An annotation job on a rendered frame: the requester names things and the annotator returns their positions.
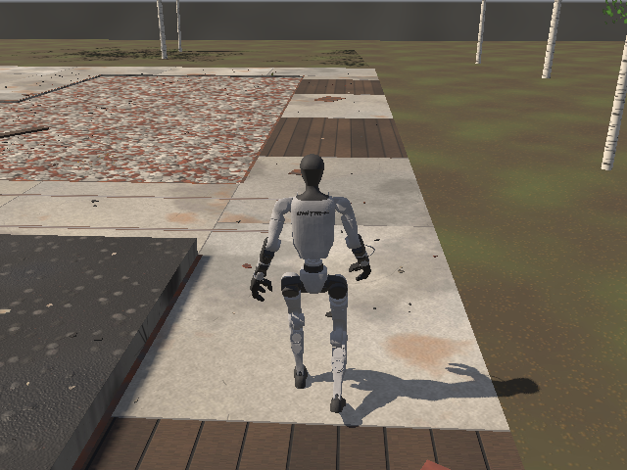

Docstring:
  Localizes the left robot hand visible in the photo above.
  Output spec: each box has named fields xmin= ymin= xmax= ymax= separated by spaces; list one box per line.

xmin=250 ymin=275 xmax=272 ymax=302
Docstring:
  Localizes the robot right forearm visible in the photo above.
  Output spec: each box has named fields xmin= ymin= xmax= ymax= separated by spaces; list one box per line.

xmin=352 ymin=234 xmax=369 ymax=266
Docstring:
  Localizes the robot right upper arm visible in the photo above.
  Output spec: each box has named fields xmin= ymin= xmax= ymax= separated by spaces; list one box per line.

xmin=333 ymin=197 xmax=362 ymax=249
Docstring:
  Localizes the robot left upper arm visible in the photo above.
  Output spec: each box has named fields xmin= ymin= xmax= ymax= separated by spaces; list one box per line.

xmin=265 ymin=197 xmax=293 ymax=252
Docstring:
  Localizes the robot torso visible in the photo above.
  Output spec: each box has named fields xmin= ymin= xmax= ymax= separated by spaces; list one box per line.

xmin=290 ymin=192 xmax=336 ymax=294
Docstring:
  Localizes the robot left thigh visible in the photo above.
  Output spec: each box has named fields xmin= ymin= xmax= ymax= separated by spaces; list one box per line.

xmin=281 ymin=272 xmax=305 ymax=330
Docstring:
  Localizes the robot left forearm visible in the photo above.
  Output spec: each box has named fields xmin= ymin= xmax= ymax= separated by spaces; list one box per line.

xmin=253 ymin=237 xmax=274 ymax=281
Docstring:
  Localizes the right robot hand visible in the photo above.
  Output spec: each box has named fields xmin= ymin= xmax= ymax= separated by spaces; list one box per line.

xmin=349 ymin=262 xmax=371 ymax=281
